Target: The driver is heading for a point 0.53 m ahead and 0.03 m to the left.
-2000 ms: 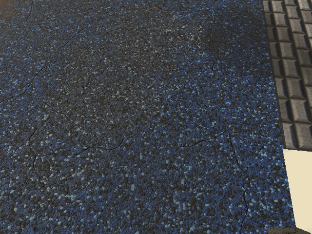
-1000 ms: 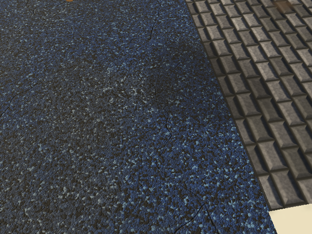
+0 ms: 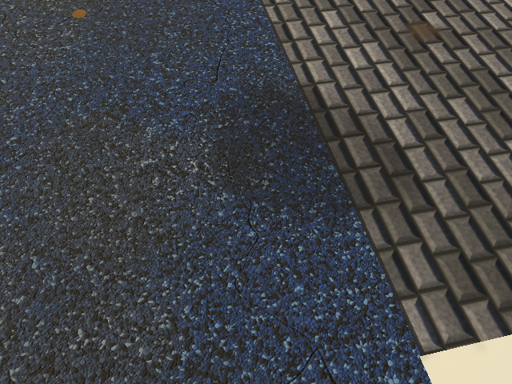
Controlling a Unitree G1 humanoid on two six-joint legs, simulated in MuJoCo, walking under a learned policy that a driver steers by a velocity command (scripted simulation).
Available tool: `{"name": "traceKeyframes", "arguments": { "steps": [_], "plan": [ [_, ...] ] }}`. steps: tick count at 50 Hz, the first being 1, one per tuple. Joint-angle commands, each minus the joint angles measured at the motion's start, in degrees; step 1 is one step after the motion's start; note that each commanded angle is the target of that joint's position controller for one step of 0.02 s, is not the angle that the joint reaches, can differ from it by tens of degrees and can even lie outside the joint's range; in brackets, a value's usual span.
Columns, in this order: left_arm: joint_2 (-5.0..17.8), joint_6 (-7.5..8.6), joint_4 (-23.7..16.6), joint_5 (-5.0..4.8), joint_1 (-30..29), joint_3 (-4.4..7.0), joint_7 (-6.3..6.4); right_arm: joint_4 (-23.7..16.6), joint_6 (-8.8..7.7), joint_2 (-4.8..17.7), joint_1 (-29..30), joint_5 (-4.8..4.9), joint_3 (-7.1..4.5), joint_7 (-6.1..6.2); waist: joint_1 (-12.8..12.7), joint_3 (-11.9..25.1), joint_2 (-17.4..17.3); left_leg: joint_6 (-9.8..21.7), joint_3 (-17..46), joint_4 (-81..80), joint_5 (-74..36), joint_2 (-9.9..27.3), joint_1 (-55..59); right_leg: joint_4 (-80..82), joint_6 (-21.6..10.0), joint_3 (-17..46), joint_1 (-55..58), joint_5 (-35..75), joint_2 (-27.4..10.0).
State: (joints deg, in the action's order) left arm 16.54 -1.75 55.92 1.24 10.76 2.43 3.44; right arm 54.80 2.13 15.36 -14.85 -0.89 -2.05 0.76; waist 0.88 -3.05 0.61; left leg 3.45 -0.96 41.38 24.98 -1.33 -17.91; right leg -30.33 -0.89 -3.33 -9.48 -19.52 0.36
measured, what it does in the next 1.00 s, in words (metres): steps on the spot: right foot, then left foot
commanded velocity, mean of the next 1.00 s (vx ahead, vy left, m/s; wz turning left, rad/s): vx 0.07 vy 0.00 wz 0.08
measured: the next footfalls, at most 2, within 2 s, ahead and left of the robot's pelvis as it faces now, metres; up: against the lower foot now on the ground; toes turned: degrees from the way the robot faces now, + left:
right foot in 0.60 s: +0.08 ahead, -0.09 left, +0.00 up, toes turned +17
left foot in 0.96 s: +0.07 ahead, +0.12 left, +0.00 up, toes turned -2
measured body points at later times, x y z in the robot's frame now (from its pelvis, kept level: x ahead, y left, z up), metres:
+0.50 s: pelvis +0.00 +0.02 +0.01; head +0.03 +0.04 +0.46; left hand +0.05 +0.32 -0.12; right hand +0.14 -0.24 -0.11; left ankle +0.01 +0.09 -0.73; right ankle +0.05 -0.12 -0.69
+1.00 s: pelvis +0.06 +0.03 +0.01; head +0.07 +0.04 +0.46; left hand +0.10 +0.32 -0.13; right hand +0.17 -0.26 -0.10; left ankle +0.03 +0.12 -0.73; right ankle +0.04 -0.10 -0.71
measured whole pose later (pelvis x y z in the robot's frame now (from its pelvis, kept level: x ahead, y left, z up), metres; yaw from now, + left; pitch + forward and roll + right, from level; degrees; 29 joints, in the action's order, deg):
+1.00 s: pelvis +0.06 +0.03 +0.01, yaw +0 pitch +2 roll +0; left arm 17.4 -1.6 52.2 1.0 16.4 5.4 -0.1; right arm 48.9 -2.2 17.6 -11.1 -1.4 -2.0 2.1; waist -0.3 0.2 0.9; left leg 2.4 1.3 23.9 14.3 -2.7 -10.7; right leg -38.8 -2.7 11.5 -17.5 -23.5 5.9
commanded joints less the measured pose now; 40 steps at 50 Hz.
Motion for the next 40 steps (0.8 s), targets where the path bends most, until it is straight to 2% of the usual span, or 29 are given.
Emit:
{"name": "traceKeyframes", "arguments": {
  "steps": [1, 2, 3, 4, 5, 6, 7, 8, 9, 12, 16, 19, 22, 26, 28, 29, 30, 31, 32, 33, 34, 35, 36, 37, 38, 40],
  "plan": [
    [9.2, 0.02, -2.9, -0.01, -2.1, 2.01, -0.2, -2.4, -1.08, 3.9, -3.0, 0.22, -1.11, -0.12, 1.4, 2.4, 4.0, 0.6, 0.3, -12.8, -9.7, -0.4, 5.7, -1.8, -6.3, 6.3, -1.8, 26.5, -12.9],
    [7.9, -0.19, -3.1, 0.01, 0.6, 1.93, -0.64, -3.3, -1.69, 8.5, -2.9, -0.35, -2.32, -0.05, 0.8, 2.8, -6.6, 2.3, 13.9, -23.0, -18.5, 6.2, 9.0, -14.3, -2.4, 1.2, -6.4, 12.5, -7.4],
    [3.5, -0.55, -6.6, -0.45, -1.7, 0.74, -0.51, -4.1, -1.84, 16.4, -4.7, -0.3, -4.07, -0.44, 1.0, 2.7, -18.4, 10.4, 35.5, -25.9, -41.9, 21.1, 13.3, -24.5, 1.1, -1.7, -20.9, -16.8, 4.2],
    [4.4, -1.11, -6.3, -0.15, -1.8, 0.61, -0.01, -2.8, -1.67, 14.2, -7.9, -0.06, -3.69, -0.78, 1.5, 5.5, -10.9, 14.4, 36.8, -25.5, -40.6, 21.9, 12.6, -32.5, 0.4, 6.1, -19.3, -18.7, 2.2],
    [5.1, -1.3, -5.7, -0.74, -1.9, 0.87, -0.19, -3.5, -1.35, 11.9, -5.0, 0.25, -3.56, -0.5, 0.1, 2.6, -5.8, 14.0, 30.4, -24.5, -34.7, 18.7, 10.6, -34.8, 0.2, 6.9, -20.2, -13.9, 0.6],
    [5.3, -0.9, -5.5, -0.87, -2.7, 0.89, -0.5, -4.7, -0.84, 10.3, -0.9, 0.25, -3.32, -0.14, -0.7, 0.5, -3.6, 11.6, 25.6, -24.8, -29.9, 14.9, 8.9, -33.5, 0.3, 7.1, -20.9, -9.0, -0.8],
    [6.0, -0.47, -5.7, -0.37, -3.4, 1.07, -0.81, -5.8, -0.52, 9.2, 1.2, 0.44, -3.12, 0.19, -1.0, 0.6, -4.5, 9.6, 23.5, -25.0, -28.3, 12.3, 10.0, -31.8, 0.5, 7.2, -21.5, -5.7, -1.4],
    [6.4, -0.31, -5.5, 0.14, -2.8, 1.11, -1.25, -6.1, -0.4, 8.2, 1.6, 0.52, -2.92, 0.34, -1.0, 2.1, -5.7, 9.0, 21.7, -24.6, -31.4, 10.8, 11.3, -31.6, 0.9, 6.7, -20.7, -3.7, -1.2],
    [6.1, -0.31, -5.5, 0.21, -2.2, 1.08, -1.58, -6.0, -0.41, 8.0, 0.6, 0.64, -2.9, 0.27, -0.8, 3.6, -5.4, 8.9, 21.1, -24.1, -34.1, 10.3, 12.6, -31.8, 1.4, 6.5, -20.4, -2.7, -0.6],
    [5.3, -0.46, -6.7, -0.25, -2.9, 0.89, -1.62, -5.6, -0.72, 9.2, -1.8, 0.85, -3.46, 0.2, 0.0, 4.8, -4.4, 9.1, 21.9, -23.5, -35.4, 10.2, 15.6, -29.3, 2.7, 6.6, -22.0, -1.9, -0.3],
    [5.7, -0.75, -8.5, -0.28, -5.0, 1.0, -1.34, -6.0, -0.32, 10.0, -2.4, 0.39, -3.82, 0.3, 1.0, 4.0, -6.5, 9.1, 25.2, -24.0, -28.7, 9.5, 15.2, -24.3, 3.5, 7.1, -23.1, -2.1, 0.1],
    [6.1, -0.6, -9.6, -0.37, -5.9, 1.07, -1.28, -6.6, -0.11, 10.8, -2.1, 0.12, -4.17, 0.25, 1.3, 3.9, -6.6, 9.3, 28.1, -24.0, -26.1, 9.3, 14.0, -21.8, 3.6, 7.7, -22.3, -2.4, 0.6],
    [5.5, -0.41, -8.9, -0.51, -4.0, 0.81, -1.38, -6.9, -0.27, 9.2, -0.7, -0.4, -3.4, 0.44, 1.1, 5.4, -6.5, 9.5, 26.2, -24.0, -28.2, 9.6, 12.5, -19.4, 2.9, 6.5, -18.1, -2.3, 0.0],
    [3.8, -0.33, -7.5, -0.75, -2.0, -0.14, -1.69, -5.9, -0.38, 6.1, 1.9, -1.11, -1.23, 0.78, 0.4, 5.7, -6.6, 7.8, 23.2, -24.5, -27.1, 8.9, 7.3, -8.2, 1.2, 5.5, -5.8, -2.3, -0.1],
    [2.9, -0.24, -5.5, -0.87, 0.9, -0.52, -1.62, -4.7, -0.24, 6.5, 2.8, -0.73, -0.58, 1.1, -1.1, 4.3, -5.9, 6.1, 22.2, -23.6, -24.4, 8.4, 5.2, 3.4, 0.1, 4.8, 1.6, 3.4, 0.6],
    [3.2, 0.1, -5.3, -0.7, 1.0, -0.66, -1.46, -4.2, -0.28, 7.1, 2.4, -0.58, -0.48, 1.26, -1.6, 3.0, -4.4, 4.1, 21.6, -22.7, -23.1, 7.8, 3.5, 11.4, -0.6, 6.7, 4.9, 9.1, 0.3],
    [5.8, 0.72, -5.8, -0.02, 0.0, -0.32, -1.2, -4.1, -0.6, 7.2, 1.4, -0.62, -0.5, 1.24, -0.4, 2.6, -1.0, 1.9, 20.0, -20.1, -20.6, 5.9, 2.6, 13.8, -1.6, 13.5, 6.3, 12.1, -3.9],
    [9.6, 1.38, -6.8, 0.51, 0.1, 0.02, -1.19, -4.6, -0.79, 7.1, -0.4, -0.6, -0.73, 1.28, 1.2, 4.3, 6.1, 0.4, 14.2, -13.1, -11.8, 1.3, 1.5, 15.5, -3.5, 24.0, 7.1, 21.7, -13.0],
    [11.2, 1.42, -6.3, -0.13, -1.8, 0.25, -1.87, -4.3, -0.31, 7.1, 0.8, 0.45, -0.91, 1.65, 1.8, 2.0, 10.3, -0.5, 8.8, -14.2, -5.5, -2.7, 2.5, 15.0, -9.8, 28.2, 0.2, 28.1, -17.1],
    [9.3, 1.65, -6.6, -0.41, -2.1, 0.19, -2.52, -3.7, -0.21, 8.1, 1.8, 0.17, -1.11, 2.03, 0.9, 1.5, 9.3, -1.2, 7.3, -11.2, -4.5, -2.3, 3.5, 15.2, -10.9, 29.5, -0.5, 26.7, -16.3],
    [9.1, 1.69, -6.5, -0.57, -1.4, 0.28, -2.83, -4.0, -0.3, 8.0, 3.7, 0.34, -1.34, 2.05, -0.1, 1.6, 9.7, -1.5, 6.3, -8.9, -3.7, -3.3, 2.5, 15.0, -10.5, 29.0, 0.0, 25.3, -14.5],
    [8.7, 1.42, -6.1, -0.32, -0.1, 0.4, -2.79, -4.3, -0.48, 7.3, 4.8, 0.37, -1.25, 1.67, -0.8, 3.1, 9.0, -2.1, 5.5, -5.9, -0.5, -3.6, 1.1, 15.9, -10.3, 28.9, 1.3, 16.4, -12.7],
    [10.3, 1.09, -5.4, -0.33, 2.5, 1.34, -2.56, -5.3, -0.69, 7.5, 6.5, -0.16, -1.4, 1.08, -1.7, 2.3, 9.3, -2.5, 4.5, -1.4, 1.6, -3.9, -2.6, 17.0, -11.0, 30.3, 2.3, 6.9, -11.9],
    [10.9, 0.72, -4.6, -0.32, 4.4, 2.08, -2.44, -6.1, -1.0, 7.3, 7.7, -0.66, -1.37, 0.5, -2.3, 1.7, 8.5, -3.0, 4.4, 2.7, 2.8, -3.5, -6.0, 18.3, -11.8, 31.4, 3.1, -2.6, -11.1],
    [10.6, 0.45, -4.4, -0.34, 5.0, 2.46, -2.41, -6.6, -1.34, 6.8, 8.5, -0.93, -1.26, 0.02, -2.3, 0.8, 7.7, -3.4, 4.4, 4.6, 2.8, -2.8, -8.4, 19.6, -12.2, 32.2, 3.0, -9.7, -10.5],
    [9.8, 0.34, -4.6, -0.33, 5.2, 3.01, -2.52, -7.6, -2.31, 6.0, 9.8, -0.61, -0.92, -0.49, -2.4, -0.1, 7.7, -4.2, 3.7, 3.5, 2.9, -2.0, -10.2, 20.7, -12.6, 32.7, 2.9, -12.5, -9.3]
  ]
}}
Keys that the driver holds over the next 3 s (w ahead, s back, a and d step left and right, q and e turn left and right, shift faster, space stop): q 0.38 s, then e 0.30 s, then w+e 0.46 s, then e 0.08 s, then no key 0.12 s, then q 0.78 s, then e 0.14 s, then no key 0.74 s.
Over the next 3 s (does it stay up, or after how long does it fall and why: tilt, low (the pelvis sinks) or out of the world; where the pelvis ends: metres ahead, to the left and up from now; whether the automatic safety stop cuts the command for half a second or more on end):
stays up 0.31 -0.02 0.01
